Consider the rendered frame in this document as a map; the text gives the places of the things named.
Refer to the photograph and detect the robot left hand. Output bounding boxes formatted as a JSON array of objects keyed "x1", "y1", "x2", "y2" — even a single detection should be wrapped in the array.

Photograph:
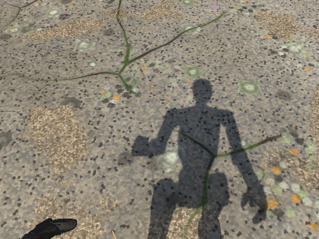
[{"x1": 19, "y1": 218, "x2": 78, "y2": 239}]

